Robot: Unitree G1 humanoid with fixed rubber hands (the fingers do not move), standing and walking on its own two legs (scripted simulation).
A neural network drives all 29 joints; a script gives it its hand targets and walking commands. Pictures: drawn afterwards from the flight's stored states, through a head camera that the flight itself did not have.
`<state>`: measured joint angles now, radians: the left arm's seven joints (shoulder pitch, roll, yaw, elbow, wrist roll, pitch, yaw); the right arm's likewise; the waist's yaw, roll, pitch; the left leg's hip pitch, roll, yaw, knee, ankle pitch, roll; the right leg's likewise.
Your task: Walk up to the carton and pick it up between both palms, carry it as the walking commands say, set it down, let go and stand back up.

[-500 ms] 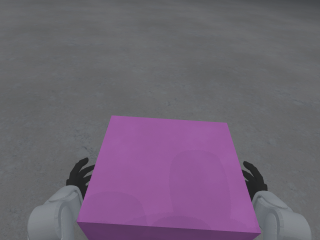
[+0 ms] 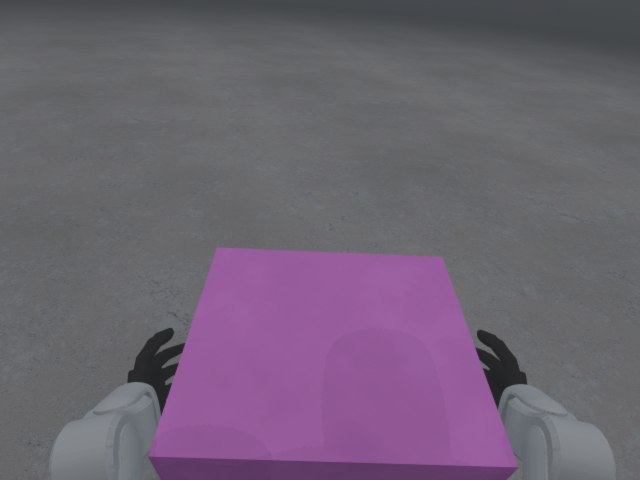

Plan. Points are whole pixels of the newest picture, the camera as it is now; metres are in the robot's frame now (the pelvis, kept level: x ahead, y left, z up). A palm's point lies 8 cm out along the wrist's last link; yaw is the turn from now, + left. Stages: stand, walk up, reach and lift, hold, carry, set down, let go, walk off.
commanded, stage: carry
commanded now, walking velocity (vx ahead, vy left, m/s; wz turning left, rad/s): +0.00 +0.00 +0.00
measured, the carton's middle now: (324, 401) +0.26 +0.00 +0.01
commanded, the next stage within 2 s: none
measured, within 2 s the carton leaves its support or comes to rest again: neither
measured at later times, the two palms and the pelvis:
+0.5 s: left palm (148, 426) +0.18 +0.19 +0.09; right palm (532, 425) +0.19 -0.21 +0.10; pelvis -0.04 -0.01 +0.00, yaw +0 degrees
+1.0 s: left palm (194, 382) +0.23 +0.15 +0.09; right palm (540, 388) +0.24 -0.24 +0.09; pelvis +0.00 -0.04 +0.01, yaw +0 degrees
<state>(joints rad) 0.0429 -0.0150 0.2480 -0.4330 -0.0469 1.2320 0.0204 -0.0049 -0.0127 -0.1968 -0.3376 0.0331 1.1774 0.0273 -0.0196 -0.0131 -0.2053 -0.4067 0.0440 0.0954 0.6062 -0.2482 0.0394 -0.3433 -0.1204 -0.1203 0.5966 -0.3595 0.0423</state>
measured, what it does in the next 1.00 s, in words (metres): stands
